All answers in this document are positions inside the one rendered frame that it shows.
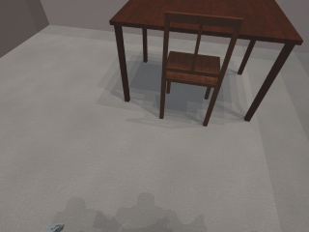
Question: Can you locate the chair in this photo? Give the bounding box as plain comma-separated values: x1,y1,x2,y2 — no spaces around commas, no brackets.
159,11,244,127

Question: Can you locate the table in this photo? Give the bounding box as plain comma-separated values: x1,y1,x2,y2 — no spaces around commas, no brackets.
109,0,303,122

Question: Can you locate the robot left hand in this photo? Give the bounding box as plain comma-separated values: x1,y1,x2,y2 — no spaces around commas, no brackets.
41,222,65,232

